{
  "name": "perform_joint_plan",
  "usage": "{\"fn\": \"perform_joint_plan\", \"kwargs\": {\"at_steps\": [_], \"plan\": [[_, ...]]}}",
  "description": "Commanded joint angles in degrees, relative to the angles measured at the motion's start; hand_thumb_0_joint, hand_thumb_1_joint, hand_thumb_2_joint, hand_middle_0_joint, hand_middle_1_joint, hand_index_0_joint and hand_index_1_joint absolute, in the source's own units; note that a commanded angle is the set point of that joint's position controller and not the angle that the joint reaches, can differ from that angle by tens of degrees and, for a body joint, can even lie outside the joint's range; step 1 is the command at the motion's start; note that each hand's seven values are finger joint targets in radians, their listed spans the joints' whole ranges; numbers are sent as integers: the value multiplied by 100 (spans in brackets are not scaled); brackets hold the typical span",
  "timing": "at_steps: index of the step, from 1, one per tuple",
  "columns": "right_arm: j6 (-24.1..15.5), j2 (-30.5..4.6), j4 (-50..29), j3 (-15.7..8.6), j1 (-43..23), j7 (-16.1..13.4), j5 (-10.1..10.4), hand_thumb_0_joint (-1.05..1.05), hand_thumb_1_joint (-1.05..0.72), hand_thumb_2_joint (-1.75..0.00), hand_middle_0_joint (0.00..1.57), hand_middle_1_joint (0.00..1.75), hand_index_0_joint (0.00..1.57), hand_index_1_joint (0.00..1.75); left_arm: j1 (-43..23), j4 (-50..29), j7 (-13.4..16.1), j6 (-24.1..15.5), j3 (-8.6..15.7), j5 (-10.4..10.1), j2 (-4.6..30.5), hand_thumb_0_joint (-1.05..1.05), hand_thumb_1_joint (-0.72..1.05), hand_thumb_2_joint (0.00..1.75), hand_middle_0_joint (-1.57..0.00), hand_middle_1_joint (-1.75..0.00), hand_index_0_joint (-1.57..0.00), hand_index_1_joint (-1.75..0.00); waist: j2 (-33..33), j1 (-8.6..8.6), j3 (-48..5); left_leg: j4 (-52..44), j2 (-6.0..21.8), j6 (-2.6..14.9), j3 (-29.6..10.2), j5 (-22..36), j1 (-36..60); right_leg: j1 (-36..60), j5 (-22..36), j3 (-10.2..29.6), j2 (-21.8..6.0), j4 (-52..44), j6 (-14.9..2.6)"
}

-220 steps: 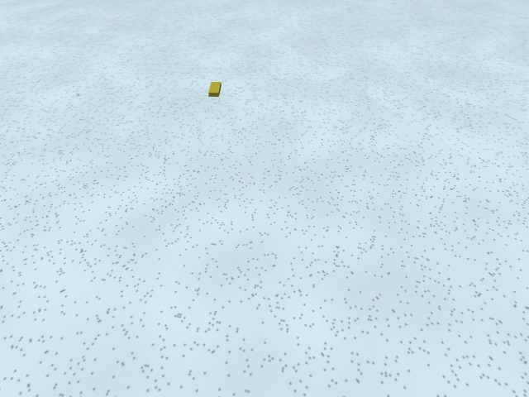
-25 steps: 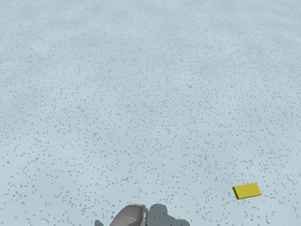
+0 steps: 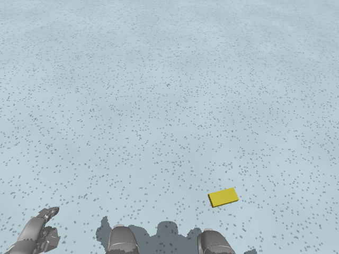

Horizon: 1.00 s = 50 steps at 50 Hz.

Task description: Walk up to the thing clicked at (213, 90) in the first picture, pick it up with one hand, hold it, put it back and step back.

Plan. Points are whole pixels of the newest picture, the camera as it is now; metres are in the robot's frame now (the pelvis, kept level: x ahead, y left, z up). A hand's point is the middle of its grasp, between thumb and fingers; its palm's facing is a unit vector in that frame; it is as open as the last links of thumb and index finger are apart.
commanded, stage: walk up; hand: left
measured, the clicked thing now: (223, 197) +0.46 -0.31 -0.69
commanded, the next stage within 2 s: none
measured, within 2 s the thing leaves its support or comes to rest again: neither
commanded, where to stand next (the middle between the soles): +0.11 -0.57 m, yaw +9 degrees
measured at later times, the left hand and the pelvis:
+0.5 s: hand out of the picture +0.08 +0.12 -0.13, palm faces -0.05 -0.95 -0.30, open 7.4 cm; pelvis -0.01 -0.17 +0.04, yaw +2 degrees
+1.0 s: hand out of the picture +0.04 -0.07 -0.11, palm faces +0.07 -0.93 -0.36, open 7.4 cm; pelvis -0.03 -0.37 +0.03, yaw +5 degrees
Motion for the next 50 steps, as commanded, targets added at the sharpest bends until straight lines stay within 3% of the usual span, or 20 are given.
{"fn": "perform_joint_plan", "kwargs": {"at_steps": [1, 4, 7, 9, 11, 13, 17, 19, 26, 31, 32, 33, 34, 35, 38, 43, 45, 47, 48, 50], "plan": [[-140, -1134, -326, -329, 16, -155, 121, 0, -90, -90, 20, 30, 20, 30, -137, -507, 184, -78, 453, -77, 1956, 0, 90, 90, -20, -30, -20, -30, -1212, 205, -460, 1477, -750, 6, 729, -189, -978, 554, -1450, 3282, -1378, -4380, -1928], [-158, -1085, 349, -312, 1158, -43, 329, 0, -90, -90, 20, 30, 20, 30, -382, -365, 199, -32, 298, 86, 1465, 0, 90, 90, -20, -30, -20, -30, -1502, 5, -662, 467, -756, 26, 1092, 365, -146, 692, -591, 1304, -747, -3016, -1871], [-228, -912, 314, -292, 1300, 12, 291, 0, -90, -90, 20, 30, 20, 30, -213, -351, 140, 7, 139, 117, 1147, 0, 90, 90, -20, -30, -20, -30, -1391, 61, -629, -1078, -1054, 161, 1130, 440, 993, 368, 44, 1047, -627, -2877, -2036], [-325, -882, 407, -338, 1990, -13, 187, 0, -90, -90, 20, 30, 20, 30, -374, -413, 141, 83, 21, 75, 945, 0, 90, 90, -20, -30, -20, -30, -799, -287, -762, -2680, -970, 145, 571, 1313, 2238, -106, 837, 640, -438, -1678, -1756], [-417, -1721, 36, -557, 1720, -149, -56, 0, -90, -90, 20, 30, 20, 30, 114, -450, 187, 58, -181, -6, 322, 0, 90, 90, -20, -30, -20, -30, 964, -152, -464, -3761, 921, 80, -2596, 2081, 3019, -1798, -203, 382, 556, 253, -827], [-406, -1951, -184, -606, 1225, -205, 133, 0, -90, -90, 20, 30, 20, 30, 406, -288, 245, 123, 20, 41, 1081, 0, 90, 90, -20, -30, -20, -30, 321, -41, -482, -3680, 1681, 738, -2848, 2568, 2642, -1716, -530, 863, 138, 989, -667], [-377, -1332, -268, -463, 959, -129, 92, 0, -90, -90, 20, 30, 20, 30, 192, -141, 175, 109, 195, -29, 1144, 0, 90, 90, -20, -30, -20, -30, 872, 64, -314, -3392, 398, 624, -771, 1991, 1698, -1010, 361, 936, 268, 1342, -597], [-373, -1384, -356, -514, 894, -74, 94, 0, -90, -90, 20, 30, 20, 30, 258, -123, 103, 133, 239, 15, 1200, 0, 90, 90, -20, -30, -20, -30, 1079, 42, -353, -3297, 477, 937, -657, 1727, 1568, -999, 422, 812, 308, 1770, -484], [-346, -1721, -513, -631, 859, -56, -14, 0, -90, -90, 20, 30, 20, 30, -142, -215, -3, 131, 235, -50, 1079, 0, 90, 90, -20, -30, -20, -30, 1526, -103, -307, -3035, 454, 973, -205, 1257, 1358, -812, 86, 176, -180, 605, -321], [-197, -1531, -517, -506, 216, -41, -84, 0, -90, -90, 20, 30, 20, 30, 1042, 366, -11, 77, 434, 7, 1065, 0, 90, 90, -20, -30, -20, -30, 1007, 711, -878, -1367, -142, 470, 818, 1158, -319, 2016, 104, -595, 206, -1538, -564], [-137, -1014, -491, -317, 332, -54, -75, 0, -90, -90, 20, 30, 20, 30, 1600, 524, 41, 20, 505, 93, 1262, 0, 90, 90, -20, -30, -20, -30, -300, 1100, -993, 298, -523, 273, 1239, 583, -1125, 2534, -75, -260, 213, -1962, -671], [-87, -475, -584, -116, 441, -72, 47, 0, -90, -90, 20, 30, 20, 30, 1464, 338, 89, -42, 524, 215, 1686, 0, 90, 90, -20, -30, -20, -30, -1907, 1078, -590, 1573, -1242, 91, 1082, -921, -2103, 1745, -872, 1741, -797, -2952, -887], [-68, -803, -738, -325, 77, -182, 92, 0, -90, -90, 20, 30, 20, 30, 420, 1, 133, -67, 523, 107, 2072, 0, 90, 90, -20, -30, -20, -30, -1877, 646, -394, 1832, -1385, 79, 438, -736, -1603, 791, -1811, 3452, -1305, -4478, -1394], [-81, -1102, -590, -436, 71, -211, 86, 0, -90, -90, 20, 30, 20, 30, -100, -120, 159, -80, 546, 11, 2211, 0, 90, 90, -20, -30, -20, -30, -1604, 356, -192, 1742, -1072, 32, 334, -471, -1136, 327, -2730, 3870, -1609, -4925, -1556], [-70, -1255, 120, -411, 854, -94, 254, 0, -90, -90, 20, 30, 20, 30, -254, -102, 206, -61, 400, 78, 1557, 0, 90, 90, -20, -30, -20, -30, -1316, 81, -271, 1202, -970, 7, 651, 72, -687, 617, -1731, 1634, -901, -3435, -1611], [-185, -956, 158, -314, 1038, 28, 174, 0, -90, -90, 20, 30, 20, 30, -27, -230, 169, -44, 237, 159, 998, 0, 90, 90, -20, -30, -20, -30, -1244, 274, -395, -796, -1143, 51, 1148, 142, 426, 830, -254, 1127, -769, -3179, -1987], [-258, -827, 235, -292, 1423, 9, 144, 0, -90, -90, 20, 30, 20, 30, -227, -327, 155, 5, 176, 115, 962, 0, 90, 90, -20, -30, -20, -30, -1148, 12, -417, -2015, -1132, 158, 1089, 872, 1353, 527, 690, 870, -732, -2742, -1936], [-367, -1028, 284, -387, 1910, -48, 22, 0, -90, -90, 20, 30, 20, 30, -149, -451, 175, 45, 8, 66, 502, 0, 90, 90, -20, -30, -20, -30, 14, -245, -603, -3459, -737, -5, 109, 1676, 2611, -298, 788, 236, -252, -1033, -1313], [-381, -1488, 70, -508, 1672, -113, -108, 0, -90, -90, 20, 30, 20, 30, -31, -544, 182, 28, -79, 33, 157, 0, 90, 90, -20, -30, -20, -30, 1189, -125, -408, -3912, 611, 262, -2339, 1734, 2888, -1578, -155, 36, 448, 68, -817], [-379, -1822, -259, -608, 1103, -172, 81, 0, -90, -90, 20, 30, 20, 30, 293, -355, 239, 107, 170, 123, 999, 0, 90, 90, -20, -30, -20, -30, 395, -42, -471, -3917, 1822, 1155, -3252, 1761, 2226, -1468, -672, 790, 116, 1186, -604]]}}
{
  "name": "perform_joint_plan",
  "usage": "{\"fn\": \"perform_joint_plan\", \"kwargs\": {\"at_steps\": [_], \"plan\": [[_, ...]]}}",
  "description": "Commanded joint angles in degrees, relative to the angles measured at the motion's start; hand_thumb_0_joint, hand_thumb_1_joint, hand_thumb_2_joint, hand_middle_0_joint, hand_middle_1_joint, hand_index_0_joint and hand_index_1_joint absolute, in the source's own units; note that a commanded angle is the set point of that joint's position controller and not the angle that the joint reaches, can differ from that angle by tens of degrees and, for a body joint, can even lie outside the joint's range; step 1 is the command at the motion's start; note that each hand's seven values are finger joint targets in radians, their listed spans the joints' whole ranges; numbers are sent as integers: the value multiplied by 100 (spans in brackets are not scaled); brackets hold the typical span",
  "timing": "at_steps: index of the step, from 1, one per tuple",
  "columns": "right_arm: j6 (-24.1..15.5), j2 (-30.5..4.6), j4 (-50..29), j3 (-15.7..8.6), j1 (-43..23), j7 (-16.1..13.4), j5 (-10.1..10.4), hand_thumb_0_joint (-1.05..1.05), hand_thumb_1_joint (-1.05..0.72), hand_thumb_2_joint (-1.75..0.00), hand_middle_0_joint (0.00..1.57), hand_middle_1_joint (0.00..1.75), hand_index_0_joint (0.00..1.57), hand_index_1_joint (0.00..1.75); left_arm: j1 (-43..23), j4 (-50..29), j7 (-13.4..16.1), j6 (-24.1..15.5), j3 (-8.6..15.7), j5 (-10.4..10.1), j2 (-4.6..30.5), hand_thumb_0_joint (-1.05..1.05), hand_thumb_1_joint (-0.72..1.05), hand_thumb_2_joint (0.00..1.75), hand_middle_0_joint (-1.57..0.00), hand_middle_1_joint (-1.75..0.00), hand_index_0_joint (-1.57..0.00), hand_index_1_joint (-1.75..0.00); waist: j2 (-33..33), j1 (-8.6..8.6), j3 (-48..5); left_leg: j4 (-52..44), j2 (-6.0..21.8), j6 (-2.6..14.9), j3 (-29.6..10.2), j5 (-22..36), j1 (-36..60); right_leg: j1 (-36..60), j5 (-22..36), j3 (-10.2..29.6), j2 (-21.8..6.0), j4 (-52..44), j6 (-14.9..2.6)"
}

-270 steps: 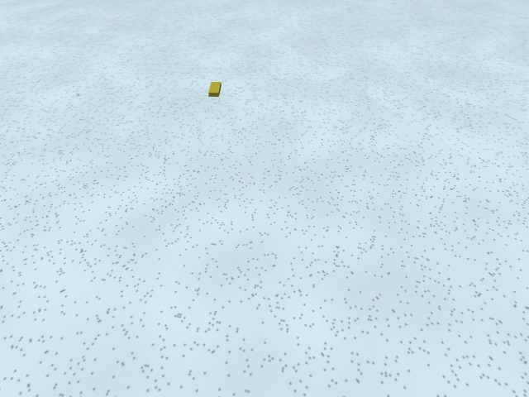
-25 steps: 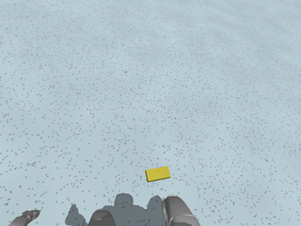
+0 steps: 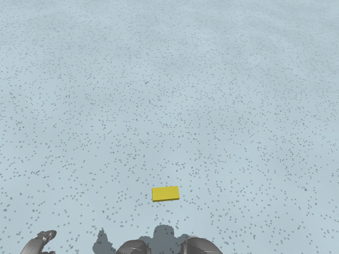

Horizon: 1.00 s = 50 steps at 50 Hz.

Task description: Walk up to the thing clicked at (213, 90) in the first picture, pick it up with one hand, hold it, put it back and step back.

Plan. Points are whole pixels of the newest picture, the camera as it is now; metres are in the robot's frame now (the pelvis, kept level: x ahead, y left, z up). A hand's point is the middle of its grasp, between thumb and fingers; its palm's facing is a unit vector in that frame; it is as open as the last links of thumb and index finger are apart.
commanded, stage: walk up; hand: left
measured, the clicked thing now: (165, 193) +0.50 +0.01 -0.72
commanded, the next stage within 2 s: stand in 1.98 s
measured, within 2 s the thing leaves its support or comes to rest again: neither
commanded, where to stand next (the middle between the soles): +0.12 -0.22 m, yaw +4 degrees
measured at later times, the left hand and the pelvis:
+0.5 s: hand out of the picture +0.04 +0.05 -0.16, palm faces -0.03 -0.94 -0.35, open 7.4 cm; pelvis -0.05 -0.23 -0.02, yaw -2 degrees
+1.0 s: hand out of the picture +0.02 +0.03 -0.14, palm faces +0.08 -0.92 -0.39, open 7.4 cm; pelvis -0.02 -0.25 +0.01, yaw +3 degrees
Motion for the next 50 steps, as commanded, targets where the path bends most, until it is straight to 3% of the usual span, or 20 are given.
{"fn": "perform_joint_plan", "kwargs": {"at_steps": [1, 4, 7, 13, 15, 18, 19, 20, 21, 22, 25, 29, 36, 39, 43, 45, 46, 47, 48, 50], "plan": [[-98, -2664, -404, -852, 309, -301, 94, 0, -90, -90, 20, 30, 20, 30, -47, -593, 60, -100, 311, 51, 1295, 0, 90, 90, -20, -30, -20, -30, 643, -215, -267, -2163, 3115, 1173, -4126, 738, 915, -1571, -696, 1540, -416, 2118, 237], [-82, -2162, -455, -732, 359, -263, 76, 0, -90, -90, 20, 30, 20, 30, -134, -500, 5, -126, 434, -42, 1215, 0, 90, 90, -20, -30, -20, -30, 677, -159, -243, -1677, 1918, 769, -2243, 957, 421, -1120, 85, 1624, -163, 2299, 276], [-102, -2273, -536, -801, 345, -200, 34, 0, -90, -90, 20, 30, 20, 30, -58, -557, -69, -99, 449, -36, 1215, 0, 90, 90, -20, -30, -20, -30, 1091, -231, -407, -1574, 1931, 890, -2141, 645, 675, -1314, 104, 1545, -57, 2627, 434], [-105, -2665, -623, -942, 466, -206, -106, 0, -90, -90, 20, 30, 20, 30, -481, -647, -140, -113, 429, -104, 1156, 0, 90, 90, -20, -30, -20, -30, 1982, -448, -442, -1278, 2009, 937, -1704, 592, 596, -1135, -417, 869, -709, 1267, 570], [-71, -2882, -727, -986, -72, -195, -138, 0, -90, -90, 20, 30, 20, 30, -147, -529, -195, -109, 462, -111, 1178, 0, 90, 90, -20, -30, -20, -30, 2436, -156, -499, -1346, 2103, 885, -1611, -283, -123, -326, -830, 592, -811, 589, 475], [76, -2610, -674, -860, -475, -138, -209, 0, -90, -90, 20, 30, 20, 30, 971, 94, -187, -138, 623, -37, 1191, 0, 90, 90, -20, -30, -20, -30, 1699, 448, -779, -157, 1386, 354, -689, -1066, -1484, 1653, -403, -111, -330, -782, 312], [141, -2088, -666, -687, -473, -153, -226, 0, -90, -90, 20, 30, 20, 30, 1703, 334, -143, -178, 691, 33, 1348, 0, 90, 90, -20, -30, -20, -30, 353, 902, -887, 1663, 927, 135, -153, -1395, -2211, 2071, -699, 101, -217, -1095, 250], [188, -1483, -788, -462, -469, -162, -117, 0, -90, -90, 20, 30, 20, 30, 1773, 223, -89, -245, 717, 159, 1727, 0, 90, 90, -20, -30, -20, -30, -1360, 1058, -386, 3156, 241, -75, -94, -2189, -3393, 1387, -2161, 2019, -1082, -2240, -5], [195, -1659, -981, -616, -747, -278, -8, 0, -90, -90, 20, 30, 20, 30, 737, -153, -42, -277, 711, 69, 2149, 0, 90, 90, -20, -30, -20, -30, -1617, 569, 63, 3543, 20, -165, -1043, -1925, -3115, 324, -3026, 4183, -1657, -4087, -303], [176, -1932, -807, -726, -671, -335, 1, 0, -90, -90, 20, 30, 20, 30, -69, -349, 13, -304, 742, -20, 2368, 0, 90, 90, -20, -30, -20, -30, -1261, 150, 233, 3565, 309, -167, -1213, -1472, -2646, -8, -3786, 4660, -2026, -4605, -401], [188, -2102, -120, -659, -96, -162, 188, 0, -90, -90, 20, 30, 20, 30, -149, -180, 138, -384, 525, -29, 1683, 0, 90, 90, -20, -30, -20, -30, -423, -123, 16, 3023, 651, -221, -990, -654, -2300, 552, -2506, 2769, -1422, -3100, -289], [189, -1803, -71, -505, -68, 187, 47, 0, -90, -90, 20, 30, 20, 30, 144, 220, 269, -708, 374, -145, 1275, 0, 90, 90, -20, -30, -20, -30, 12, -53, -73, 2228, 622, -105, -1163, -438, -1802, 823, -2389, 2895, -1806, -2985, -762], [315, -1500, -433, -456, -727, 455, -7, 0, -90, -90, 20, 30, 20, 30, 658, 550, 446, -1085, 263, -245, 1190, 0, 90, 90, -20, -30, -20, -30, 185, 103, -235, 898, 419, -190, -1402, -448, -1410, 1767, 425, 2342, -2151, -2816, -586], [274, -1374, -349, -445, -583, 485, 39, 0, -90, -90, 20, 30, 20, 30, 239, 479, 411, -1058, 193, -266, 1154, 0, 90, 90, -20, -30, -20, -30, -249, -54, -353, 186, 298, -198, -852, -518, -396, 1223, 1337, 1514, -1933, -2521, -579], [182, -1136, -192, -407, -515, 437, 101, 0, -90, -90, 20, 30, 20, 30, 196, 610, 387, -930, 15, -329, 884, 0, 90, 90, -20, -30, -20, -30, -385, -177, -648, -864, -52, -136, -379, 1067, 874, 825, 2804, 422, -1271, -1495, -218], [108, -1293, -209, -418, -506, 378, 107, 0, -90, -90, 20, 30, 20, 30, 195, 618, 380, -895, -65, -349, 708, 0, 90, 90, -20, -30, -20, -30, -148, -216, -931, -845, 401, 56, -1015, 2002, 1341, 584, 2718, 203, -1111, -1043, 3], [100, -1576, -233, -439, -637, 372, 113, 0, -90, -90, 20, 30, 20, 30, 122, 605, 387, -877, -61, -384, 659, 0, 90, 90, -20, -30, -20, -30, 376, -182, -1063, -732, 1159, 413, -2206, 2438, 1352, 289, 1820, 23, -749, -871, 265], [134, -1698, -163, -459, -615, 378, 195, 0, -90, -90, 20, 30, 20, 30, -101, 703, 404, -832, -18, -365, 751, 0, 90, 90, -20, -30, -20, -30, 463, -266, -1063, -980, 1517, 796, -2732, 1835, 784, 700, 638, 90, -535, -693, 256], [160, -1714, -141, -443, -825, 381, 200, 0, -90, -90, 20, 30, 20, 30, -106, 763, 418, -824, -39, -340, 726, 0, 90, 90, -20, -30, -20, -30, 654, -169, -976, -1088, 1539, 839, -2728, 1291, 501, 879, 105, 155, -544, -957, 184], [190, -1531, -154, -307, -1126, 390, 171, 0, -90, -90, 20, 30, 20, 30, -107, 856, 379, -852, -64, -327, 706, 0, 90, 90, -20, -30, -20, -30, 691, -105, -925, -1014, 1135, 485, -2232, 1201, 194, 1146, 209, 346, -677, -1504, 131]]}}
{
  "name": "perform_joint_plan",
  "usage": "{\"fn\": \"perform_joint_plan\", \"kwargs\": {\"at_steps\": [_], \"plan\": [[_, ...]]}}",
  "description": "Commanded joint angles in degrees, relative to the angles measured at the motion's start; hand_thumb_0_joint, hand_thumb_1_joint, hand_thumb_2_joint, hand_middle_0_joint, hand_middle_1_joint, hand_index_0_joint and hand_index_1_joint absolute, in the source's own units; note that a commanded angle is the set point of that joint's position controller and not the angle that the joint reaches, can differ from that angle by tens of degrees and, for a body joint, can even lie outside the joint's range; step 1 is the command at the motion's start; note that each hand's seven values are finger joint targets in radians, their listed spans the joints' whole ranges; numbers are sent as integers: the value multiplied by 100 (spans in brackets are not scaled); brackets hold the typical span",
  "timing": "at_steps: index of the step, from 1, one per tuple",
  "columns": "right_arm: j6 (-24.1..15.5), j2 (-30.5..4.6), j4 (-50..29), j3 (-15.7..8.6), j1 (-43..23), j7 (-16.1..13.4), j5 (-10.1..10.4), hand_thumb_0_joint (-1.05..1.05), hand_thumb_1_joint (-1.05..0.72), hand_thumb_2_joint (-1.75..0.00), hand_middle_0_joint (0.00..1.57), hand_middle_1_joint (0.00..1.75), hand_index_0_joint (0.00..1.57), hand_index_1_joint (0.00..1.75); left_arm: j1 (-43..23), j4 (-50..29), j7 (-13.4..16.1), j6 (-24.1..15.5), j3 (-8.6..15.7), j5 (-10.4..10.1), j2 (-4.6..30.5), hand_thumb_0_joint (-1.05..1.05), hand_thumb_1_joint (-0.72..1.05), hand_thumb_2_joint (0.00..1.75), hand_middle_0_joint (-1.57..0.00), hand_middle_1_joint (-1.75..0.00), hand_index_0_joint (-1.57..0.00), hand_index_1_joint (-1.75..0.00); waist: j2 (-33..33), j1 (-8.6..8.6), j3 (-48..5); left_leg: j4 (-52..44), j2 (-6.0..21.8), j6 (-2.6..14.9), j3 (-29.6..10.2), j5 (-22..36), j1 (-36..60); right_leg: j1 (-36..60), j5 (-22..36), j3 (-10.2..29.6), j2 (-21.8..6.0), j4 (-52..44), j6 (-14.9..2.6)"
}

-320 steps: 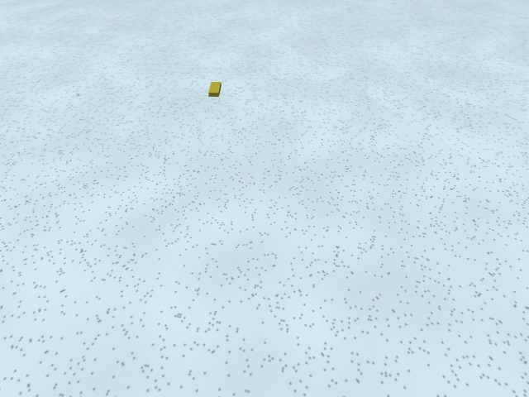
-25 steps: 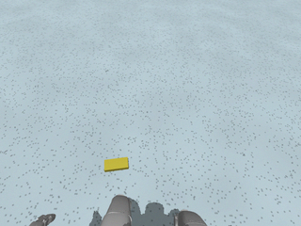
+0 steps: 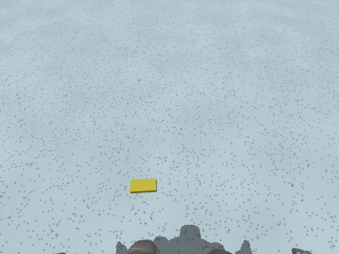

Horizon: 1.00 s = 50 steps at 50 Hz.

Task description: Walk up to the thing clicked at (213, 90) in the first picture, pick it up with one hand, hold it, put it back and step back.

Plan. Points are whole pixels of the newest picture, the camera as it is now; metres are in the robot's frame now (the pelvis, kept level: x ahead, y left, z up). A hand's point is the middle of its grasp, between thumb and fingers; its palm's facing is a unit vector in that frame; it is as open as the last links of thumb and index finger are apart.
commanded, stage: walk up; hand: left
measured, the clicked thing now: (143, 185) +0.53 +0.23 -0.73
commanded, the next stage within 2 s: stand in 0.98 s
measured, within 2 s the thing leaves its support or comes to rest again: neither
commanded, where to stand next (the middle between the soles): +0.14 +0.03 m, yaw +1 degrees
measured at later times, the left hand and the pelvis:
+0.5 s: hand out of the picture +0.09 +0.27 -0.13, palm faces +0.08 -0.94 -0.33, open 7.4 cm; pelvis +0.01 +0.01 +0.02, yaw +3 degrees
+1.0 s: hand out of the picture +0.08 +0.27 -0.13, palm faces +0.10 -0.95 -0.30, open 7.4 cm; pelvis +0.02 +0.01 +0.03, yaw +4 degrees
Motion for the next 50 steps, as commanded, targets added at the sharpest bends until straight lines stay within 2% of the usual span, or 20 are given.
{"fn": "perform_joint_plan", "kwargs": {"at_steps": [1, 2, 4, 5, 7, 9, 10, 13, 16, 22, 26, 29, 32, 34, 41, 43, 45, 48, 49, 50], "plan": [[-65, -1342, -186, -242, -39, -97, 6, 0, -90, -90, 20, 30, 20, 30, -216, -282, 29, -162, 284, 33, 1234, 0, 90, 90, -20, -30, -20, -30, 54, -113, -776, -905, 658, 686, -1202, 997, -173, 611, 269, 765, -196, -1215, -318], [-52, -1289, -143, -207, -165, -85, 17, 0, -90, -90, 20, 30, 20, 30, -282, -239, 28, -166, 299, 45, 1325, 0, 90, 90, -20, -30, -20, -30, 60, -86, -584, -830, 452, 502, -927, 863, -389, 676, 114, 903, -385, -1520, -400], [-31, -1270, 29, -183, -183, -71, -18, 0, -90, -90, 20, 30, 20, 30, -474, -156, 34, -150, 297, 45, 1417, 0, 90, 90, -20, -30, -20, -30, 212, -145, -536, -787, 264, 377, -675, 818, -76, 439, -215, 1065, -690, -1719, -551], [-40, -1263, 106, -179, -150, -73, -40, 0, -90, -90, 20, 30, 20, 30, -602, -136, 32, -137, 273, 36, 1373, 0, 90, 90, -20, -30, -20, -30, 262, -200, -593, -877, 299, 393, -687, 982, 163, 335, -139, 940, -671, -1700, -541], [-73, -1307, 143, -155, -323, -58, -62, 0, -90, -90, 20, 30, 20, 30, -710, -46, 15, -112, 245, 7, 1263, 0, 90, 90, -20, -30, -20, -30, 484, -141, -514, -1245, 494, 469, -1066, 1044, 146, 387, 57, 538, -318, -1556, -348], [-84, -1344, 205, -132, -418, -56, -73, 0, -90, -90, 20, 30, 20, 30, -758, 54, -6, -89, 239, 6, 1234, 0, 90, 90, -20, -30, -20, -30, 466, -91, -519, -1547, 626, 533, -1318, 846, 19, 633, 55, 432, -132, -1554, -267], [-87, -1344, 250, -120, -387, -65, -80, 0, -90, -90, 20, 30, 20, 30, -837, 87, -16, -80, 245, 20, 1236, 0, 90, 90, -20, -30, -20, -30, 430, -121, -588, -1672, 680, 558, -1369, 899, -7, 836, 160, 406, -114, -1568, -251], [-97, -1266, 355, -81, -386, -80, -63, 0, -90, -90, 20, 30, 20, 30, -929, 202, -24, -100, 239, 9, 1189, 0, 90, 90, -20, -30, -20, -30, 351, -118, -888, -1567, 571, 446, -1087, 1724, 104, 1357, 718, 426, -236, -1751, -271], [-82, -1197, 413, -75, -503, -89, -54, 0, -90, -90, 20, 30, 20, 30, -974, 300, -20, -95, 215, -10, 1174, 0, 90, 90, -20, -30, -20, -30, 342, -114, -1025, -1513, 478, 362, -874, 2087, 366, 1414, 955, 382, -342, -1913, -277], [-39, -1221, 541, -86, -489, -93, -59, 0, -90, -90, 20, 30, 20, 30, -1174, 425, -35, -64, 224, 11, 1154, 0, 90, 90, -20, -30, -20, -30, 133, -193, -1039, -1642, 474, 371, -812, 2112, 490, 1528, 863, 299, -385, -2146, -250], [1, -1195, 571, -97, -607, -75, -52, 0, -90, -90, 20, 30, 20, 30, -1187, 524, -45, -53, 234, 51, 1166, 0, 90, 90, -20, -30, -20, -30, -87, -204, -825, -1653, 384, 355, -729, 1733, 473, 1385, 536, 326, -466, -2432, -256], [16, -1176, 645, -102, -505, -63, -44, 0, -90, -90, 20, 30, 20, 30, -1264, 517, -43, -61, 245, 59, 1168, 0, 90, 90, -20, -30, -20, -30, -182, -258, -832, -1576, 316, 283, -541, 1920, 665, 1335, 482, 269, -575, -2547, -291], [29, -1210, 676, -105, -570, -58, -59, 0, -90, -90, 20, 30, 20, 30, -1235, 542, -43, -44, 246, 51, 1118, 0, 90, 90, -20, -30, -20, -30, -121, -233, -798, -1725, 377, 327, -693, 1922, 712, 1317, 494, 183, -471, -2518, -239], [28, -1196, 696, -102, -538, -69, -67, 0, -90, -90, 20, 30, 20, 30, -1243, 559, -42, -37, 270, 53, 1129, 0, 90, 90, -20, -30, -20, -30, -112, -231, -842, -1758, 417, 334, -725, 2158, 675, 1476, 668, 154, -459, -2476, -237], [31, -1184, 665, -82, -696, -73, -90, 0, -90, -90, 20, 30, 20, 30, -1134, 605, -62, 0, 280, 59, 1075, 0, 90, 90, -20, -30, -20, -30, 199, -178, -687, -2134, 453, 327, -949, 1503, 429, 1611, 441, 140, -369, -2531, -202], [37, -1179, 671, -81, -715, -70, -96, 0, -90, -90, 20, 30, 20, 30, -1148, 612, -70, 7, 277, 65, 1068, 0, 90, 90, -20, -30, -20, -30, 288, -186, -648, -2251, 433, 308, -1005, 1109, 355, 1601, 269, 166, -355, -2545, -185], [33, -1198, 690, -81, -666, -73, -107, 0, -90, -90, 20, 30, 20, 30, -1134, 619, -73, 6, 289, 75, 1064, 0, 90, 90, -20, -30, -20, -30, 283, -198, -681, -2343, 461, 318, -1072, 1028, 289, 1739, 353, 164, -327, -2538, -183], [20, -1141, 673, -64, -660, -77, -99, 0, -90, -90, 20, 30, 20, 30, -1090, 613, -70, -14, 295, 68, 1055, 0, 90, 90, -20, -30, -20, -30, 227, -179, -856, -2210, 417, 285, -969, 1522, 422, 1874, 671, 184, -377, -2559, -185], [56, -964, 654, -61, -892, -51, -151, 0, -90, -90, 20, 30, 20, 30, -904, 742, -30, -41, 214, -18, 969, 0, 90, 90, -20, -30, -20, -30, 336, -66, -952, -2183, 579, 245, -811, 2186, 793, 1786, 1267, 386, -538, -2686, -170], [62, -919, 623, -46, -890, -41, -127, 0, -90, -90, 20, 30, 20, 30, -908, 762, -5, -61, 218, -26, 1012, 0, 90, 90, -20, -30, -20, -30, 325, -108, -1029, -2128, 590, 209, -835, 2580, 958, 1814, 1603, 351, -541, -2661, -151]]}}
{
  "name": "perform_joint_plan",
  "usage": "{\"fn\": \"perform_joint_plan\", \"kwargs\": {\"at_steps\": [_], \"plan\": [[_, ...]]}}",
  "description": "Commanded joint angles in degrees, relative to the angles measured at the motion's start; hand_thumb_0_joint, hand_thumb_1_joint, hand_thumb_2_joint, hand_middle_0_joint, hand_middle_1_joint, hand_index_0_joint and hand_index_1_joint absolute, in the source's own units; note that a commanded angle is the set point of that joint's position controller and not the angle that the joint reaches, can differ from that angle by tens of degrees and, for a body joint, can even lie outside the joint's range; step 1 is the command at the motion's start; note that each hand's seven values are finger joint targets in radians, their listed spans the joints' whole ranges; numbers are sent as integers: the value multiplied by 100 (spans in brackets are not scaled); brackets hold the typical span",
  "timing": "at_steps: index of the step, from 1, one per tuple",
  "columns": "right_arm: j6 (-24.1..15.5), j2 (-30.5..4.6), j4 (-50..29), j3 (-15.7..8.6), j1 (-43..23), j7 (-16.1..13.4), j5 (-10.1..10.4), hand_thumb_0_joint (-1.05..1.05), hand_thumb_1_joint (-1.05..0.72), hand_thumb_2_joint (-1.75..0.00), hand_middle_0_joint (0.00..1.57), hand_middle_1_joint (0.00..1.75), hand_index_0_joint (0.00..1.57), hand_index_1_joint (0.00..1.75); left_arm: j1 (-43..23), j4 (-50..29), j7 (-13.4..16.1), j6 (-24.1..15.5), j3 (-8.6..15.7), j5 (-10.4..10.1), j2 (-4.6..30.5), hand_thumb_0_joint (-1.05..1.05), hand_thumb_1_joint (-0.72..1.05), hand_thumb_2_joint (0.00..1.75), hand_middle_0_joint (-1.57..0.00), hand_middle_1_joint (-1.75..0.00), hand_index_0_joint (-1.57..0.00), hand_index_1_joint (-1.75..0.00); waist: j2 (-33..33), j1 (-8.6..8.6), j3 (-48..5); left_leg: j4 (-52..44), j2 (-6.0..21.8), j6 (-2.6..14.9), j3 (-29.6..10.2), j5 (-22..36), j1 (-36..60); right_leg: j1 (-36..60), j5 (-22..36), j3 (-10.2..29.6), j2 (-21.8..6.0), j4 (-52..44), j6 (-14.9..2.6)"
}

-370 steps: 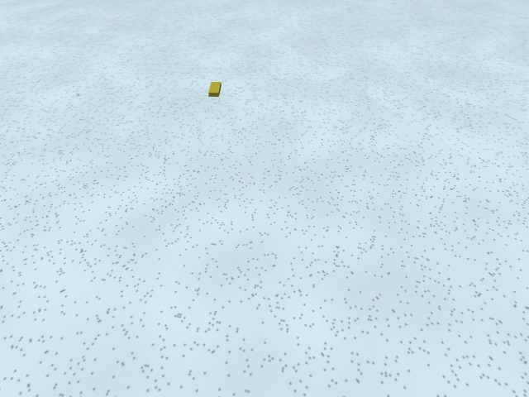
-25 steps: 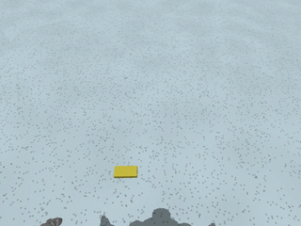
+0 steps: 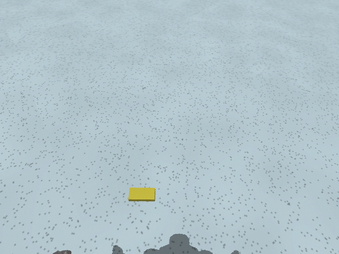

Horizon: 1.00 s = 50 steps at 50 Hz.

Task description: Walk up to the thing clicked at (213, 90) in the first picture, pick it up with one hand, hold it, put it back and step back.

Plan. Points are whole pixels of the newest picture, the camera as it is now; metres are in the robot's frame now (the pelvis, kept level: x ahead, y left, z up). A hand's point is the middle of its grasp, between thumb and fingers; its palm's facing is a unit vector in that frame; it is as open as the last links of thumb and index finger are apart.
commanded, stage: stand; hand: left
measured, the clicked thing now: (142, 194) +0.52 +0.18 -0.76
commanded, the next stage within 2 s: none
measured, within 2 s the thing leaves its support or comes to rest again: neither
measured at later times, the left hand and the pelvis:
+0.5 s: hand out of the picture +0.09 +0.25 -0.15, palm faces -0.01 -0.94 -0.33, open 7.4 cm; pelvis +0.00 +0.00 +0.01, yaw -2 degrees
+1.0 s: hand out of the picture +0.08 +0.24 -0.15, palm faces -0.04 -0.94 -0.33, open 7.4 cm; pelvis +0.00 -0.01 +0.01, yaw -3 degrees
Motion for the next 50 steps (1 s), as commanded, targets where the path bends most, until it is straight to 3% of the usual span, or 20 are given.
{"fn": "perform_joint_plan", "kwargs": {"at_steps": [1, 7, 16, 22, 32, 36, 50], "plan": [[-112, -1186, -403, -241, -386, -54, -17, 0, -90, -90, 20, 30, 20, 30, -114, -269, 125, -181, 168, -76, 1148, 0, 90, 90, -20, -30, -20, -30, 454, 24, -808, -447, 679, 209, -386, 2039, 245, 612, 907, 811, -553, -436, -263], [-53, -1225, -388, -270, -405, -37, 50, 0, -90, -90, 20, 30, 20, 30, -135, -208, 164, -208, 133, -55, 1117, 0, 90, 90, -20, -30, -20, -30, 220, -35, -851, -524, 710, 191, -247, 2220, 478, 696, 1463, 726, -524, -480, -179], [-43, -1177, -336, -241, -556, -13, 48, 0, -90, -90, 20, 30, 20, 30, -120, -121, 160, -212, 79, -17, 1060, 0, 90, 90, -20, -30, -20, -30, 95, -17, -676, -757, 759, 146, -243, 1850, 582, 600, 1101, 731, -537, -664, -141], [-27, -1163, -291, -234, -573, 3, 38, 0, -90, -90, 20, 30, 20, 30, -177, -111, 150, -200, 74, -3, 1095, 0, 90, 90, -20, -30, -20, -30, 197, -42, -416, -976, 676, 97, -211, 900, 321, 481, 324, 786, -535, -825, -157], [-55, -1170, -239, -253, -467, 4, 43, 0, -90, -90, 20, 30, 20, 30, -148, -178, 156, -235, 47, -6, 1134, 0, 90, 90, -20, -30, -20, -30, 208, -38, -643, -857, 749, 102, -170, 1471, 551, 575, 768, 797, -564, -759, -172], [-46, -1188, -200, -235, -409, 6, 46, 0, -90, -90, 20, 30, 20, 30, -147, -177, 144, -231, 19, -2, 1117, 0, 90, 90, -20, -30, -20, -30, 274, -68, -495, -926, 703, 78, -148, 1145, 397, 519, 529, 826, -546, -856, -162], [-45, -1203, -166, -213, -273, 11, 40, 0, -90, -90, 20, 30, 20, 30, -48, -161, 134, -229, -3, -4, 1150, 0, 90, 90, -20, -30, -20, -30, 174, -64, -403, -1004, 734, 83, -173, 981, 435, 392, 297, 866, -541, -880, -184]]}}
